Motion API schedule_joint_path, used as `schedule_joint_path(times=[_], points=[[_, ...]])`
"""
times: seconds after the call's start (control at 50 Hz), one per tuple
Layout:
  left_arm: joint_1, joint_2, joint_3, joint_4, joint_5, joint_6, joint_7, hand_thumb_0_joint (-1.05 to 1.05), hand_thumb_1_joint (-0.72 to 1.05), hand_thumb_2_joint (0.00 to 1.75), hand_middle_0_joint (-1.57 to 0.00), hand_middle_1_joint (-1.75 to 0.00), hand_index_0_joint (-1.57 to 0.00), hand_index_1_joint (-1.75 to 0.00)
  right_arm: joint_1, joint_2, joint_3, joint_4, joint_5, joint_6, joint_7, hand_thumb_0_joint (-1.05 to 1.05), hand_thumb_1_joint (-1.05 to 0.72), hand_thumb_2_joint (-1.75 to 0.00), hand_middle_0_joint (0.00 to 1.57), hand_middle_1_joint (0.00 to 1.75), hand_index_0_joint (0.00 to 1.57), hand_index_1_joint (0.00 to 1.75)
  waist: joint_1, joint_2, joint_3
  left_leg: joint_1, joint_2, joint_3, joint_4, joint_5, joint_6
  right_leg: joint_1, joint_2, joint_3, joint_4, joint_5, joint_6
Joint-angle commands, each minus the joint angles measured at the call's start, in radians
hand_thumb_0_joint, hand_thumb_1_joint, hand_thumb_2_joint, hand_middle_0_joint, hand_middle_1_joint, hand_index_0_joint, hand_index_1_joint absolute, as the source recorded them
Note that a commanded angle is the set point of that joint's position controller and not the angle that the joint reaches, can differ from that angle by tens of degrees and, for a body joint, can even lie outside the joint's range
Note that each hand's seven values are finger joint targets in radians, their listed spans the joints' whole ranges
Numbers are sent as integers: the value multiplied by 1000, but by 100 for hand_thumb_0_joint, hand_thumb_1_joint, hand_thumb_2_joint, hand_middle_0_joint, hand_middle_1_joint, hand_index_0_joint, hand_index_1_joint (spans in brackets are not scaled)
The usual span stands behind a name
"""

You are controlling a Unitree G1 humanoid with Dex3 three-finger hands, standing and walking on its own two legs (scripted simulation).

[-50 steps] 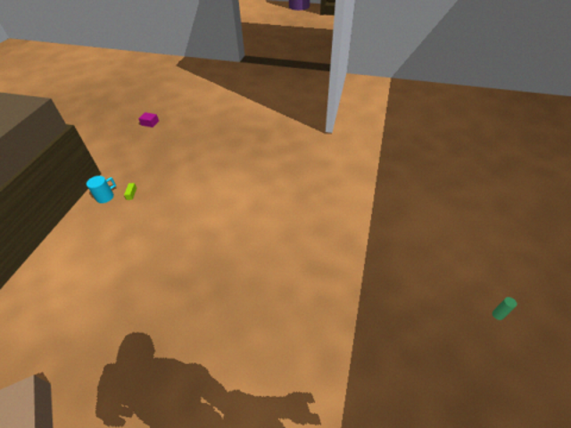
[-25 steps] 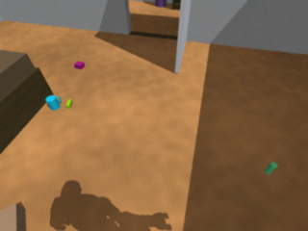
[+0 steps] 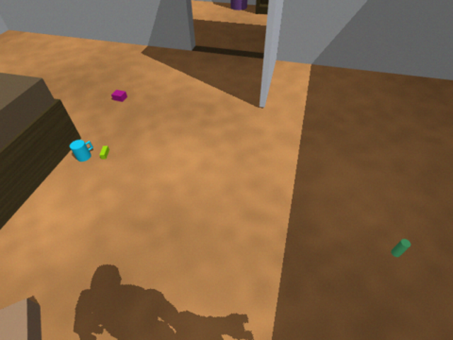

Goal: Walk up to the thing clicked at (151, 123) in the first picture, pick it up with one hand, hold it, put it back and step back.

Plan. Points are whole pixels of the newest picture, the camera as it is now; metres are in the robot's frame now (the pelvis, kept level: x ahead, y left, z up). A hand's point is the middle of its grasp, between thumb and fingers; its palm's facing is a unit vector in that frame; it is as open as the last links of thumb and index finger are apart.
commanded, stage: stand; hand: left
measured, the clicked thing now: (119, 95) +1.97 +0.90 -0.76
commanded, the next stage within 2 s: walk up in 0.12 s
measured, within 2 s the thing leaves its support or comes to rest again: neither
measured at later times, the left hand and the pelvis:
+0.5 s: hand out of the picture +0.10 +0.42 -0.18, palm faces +0.15 -0.89 -0.42, open 7.4 cm; pelvis +0.10 +0.09 -0.03, yaw +10 degrees
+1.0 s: hand (70, 216) +0.46 +0.45 -0.15, palm faces +0.19 -0.90 -0.38, open 7.4 cm; pelvis +0.40 +0.15 -0.04, yaw +15 degrees
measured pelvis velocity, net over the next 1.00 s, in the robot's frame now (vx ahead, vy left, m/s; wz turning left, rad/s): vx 0.40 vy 0.15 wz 0.26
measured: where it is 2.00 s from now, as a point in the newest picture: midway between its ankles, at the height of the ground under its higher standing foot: (182, 200)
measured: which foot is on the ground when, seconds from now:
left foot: down 0.00-0.18, up 0.20-0.46, down 0.48-0.98, up 1.00-1.00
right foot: down 0.00-0.50, up 0.52-0.94, down 0.96-1.00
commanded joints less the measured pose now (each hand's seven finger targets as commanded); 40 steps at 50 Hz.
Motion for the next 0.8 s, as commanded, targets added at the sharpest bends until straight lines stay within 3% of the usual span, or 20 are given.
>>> schedule_joint_path(times=[0.0,0.08,0.1,0.12,0.14,0.16,0.18,0.2,0.26,0.34,0.4,0.44,0.46,0.48,0.5,0.52,0.58,0.68,0.72,0.78], points=[[-35,207,36,-60,-2,-18,15,0,90,90,-20,-30,-20,-30,-31,-211,-40,-58,6,-21,-13,0,-90,-90,20,30,20,30,0,1,-67,4,128,-106,-69,93,23,-4,-107,86,-48,82,-40],[-27,202,32,-63,0,-18,16,0,90,90,-20,-30,-20,-30,-44,-220,-43,-60,6,-22,-15,0,-90,-90,20,30,20,30,5,13,-85,21,131,-106,-58,136,24,-4,-106,83,-43,104,-40],[35,356,114,-114,8,-45,-16,0,90,90,-20,-30,-20,-30,-14,-321,-122,-142,-12,-30,29,0,-90,-90,20,30,20,30,32,18,-187,-129,94,-173,37,-439,90,100,-81,50,61,-398,-77],[78,358,124,-99,20,-52,-24,0,90,90,-20,-30,-20,-30,-86,-328,-124,-161,-20,-26,48,0,-90,-90,20,30,20,30,78,44,-101,-356,79,-155,73,-517,71,144,-124,112,47,-529,-106],[127,383,140,-90,25,-56,-23,0,90,90,-20,-30,-20,-30,-163,-295,-114,-200,-28,-20,57,0,-90,-90,20,30,20,30,118,-48,-24,-582,21,-48,216,-438,27,229,-217,235,-84,-665,-151],[160,416,158,-103,27,-64,-17,0,90,90,-20,-30,-20,-30,-223,-250,-106,-239,-34,-23,63,0,-90,-90,20,30,20,30,148,-210,-11,-672,22,6,488,-283,35,217,-411,445,-239,-738,-221],[93,420,157,-146,27,-77,-10,0,90,90,-20,-30,-20,-30,-207,-257,-115,-250,-39,-27,67,0,-90,-90,20,30,20,30,123,-157,22,-704,99,-48,561,-230,11,170,-497,492,-262,-662,-274],[43,409,156,-170,25,-83,-10,0,90,90,-20,-30,-20,-30,-160,-277,-125,-241,-33,-31,74,0,-90,-90,20,30,20,30,92,-110,31,-685,139,-79,567,-224,4,154,-495,468,-250,-569,-282],[0,358,139,-196,29,-97,-13,0,90,90,-20,-30,-20,-30,-80,-280,-141,-216,-14,-34,105,0,-90,-90,20,30,20,30,40,-105,-27,-572,137,-58,519,-181,-11,162,-331,196,-210,-459,-212],[-53,413,147,-235,35,-96,-34,0,90,90,-20,-30,-20,-30,-56,-272,-148,-238,-7,-18,135,0,-90,-90,20,30,20,30,10,-188,0,-334,143,18,356,-120,-15,-69,-282,34,-204,-442,-183],[-75,404,137,-229,27,-84,-47,0,90,90,-20,-30,-20,-30,60,-266,-156,-195,-4,-26,130,0,-90,-90,20,30,20,30,-44,-132,-10,-85,89,137,265,40,-24,-212,-242,-84,-77,-434,-165],[-37,348,116,-222,24,-73,-50,0,90,90,-20,-30,-20,-30,211,-318,-181,-136,-10,-31,106,0,-90,-90,20,30,20,30,-113,55,-80,119,17,184,245,-45,0,-282,-165,-170,243,-307,-146],[5,286,92,-229,26,-66,-56,0,90,90,-20,-30,-20,-30,345,-389,-204,-101,-15,-37,86,0,-90,-90,20,30,20,30,-180,259,-131,308,41,38,156,-268,63,-434,-97,-205,630,-191,-115],[-3,200,61,-256,16,-67,-60,0,90,90,-20,-30,-20,-30,395,-488,-218,-117,-22,-49,66,0,-90,-90,20,30,20,30,-185,466,-96,339,287,-462,-52,-613,134,-718,5,-138,936,-401,-69],[-52,290,67,-284,5,-71,-54,0,90,90,-20,-30,-20,-30,304,-553,-212,-167,19,-55,70,0,-90,-90,20,30,20,30,-155,340,-65,222,425,-798,-269,-753,228,-712,0,-9,965,-367,-87],[-85,338,69,-276,11,-73,-49,0,90,90,-20,-30,-20,-30,208,-544,-210,-191,27,-56,69,0,-90,-90,20,30,20,30,-110,230,24,85,473,-835,-305,-775,260,-703,-65,60,969,-302,-91],[8,357,89,-194,-31,-68,-67,0,90,90,-20,-30,-20,-30,93,-386,-156,-218,17,-87,49,0,-90,-90,20,30,20,30,-11,89,32,-44,251,-310,-168,-368,134,-545,-150,74,781,-73,-64],[39,331,101,-204,-12,-44,-89,0,90,90,-20,-30,-20,-30,108,-345,-140,-242,23,-109,50,0,-90,-90,20,30,20,30,18,125,25,-36,235,-166,-217,-230,163,-497,-139,14,575,58,-8],[-60,320,104,-250,-5,-48,-97,0,90,90,-20,-30,-20,-30,137,-349,-141,-241,18,-115,51,0,-90,-90,20,30,20,30,-11,115,67,-35,249,-165,-246,-235,195,-522,-137,-1,471,67,-8],[-166,283,98,-298,-5,-55,-103,0,90,90,-20,-30,-20,-30,182,-354,-144,-236,18,-118,48,0,-90,-90,20,30,20,30,-39,98,92,9,244,-132,-239,-97,182,-519,-124,-11,338,141,-31]])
